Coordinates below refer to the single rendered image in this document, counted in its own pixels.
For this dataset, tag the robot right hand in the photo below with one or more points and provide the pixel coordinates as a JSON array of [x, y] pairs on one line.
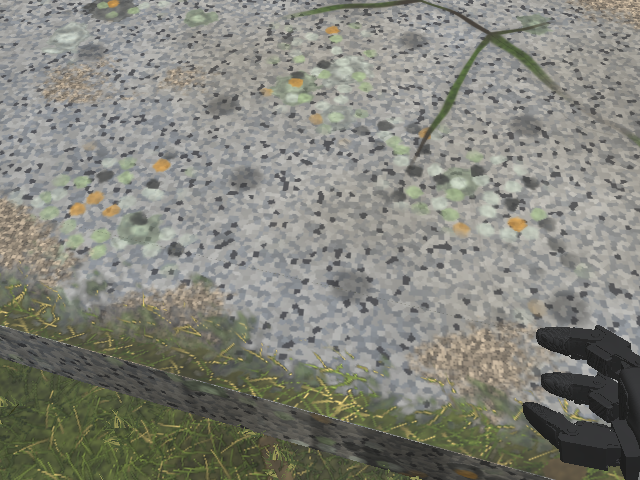
[[590, 444]]

